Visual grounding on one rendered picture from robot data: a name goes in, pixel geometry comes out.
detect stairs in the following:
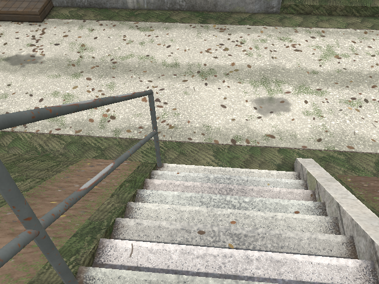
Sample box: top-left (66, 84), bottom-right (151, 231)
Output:
top-left (76, 163), bottom-right (379, 284)

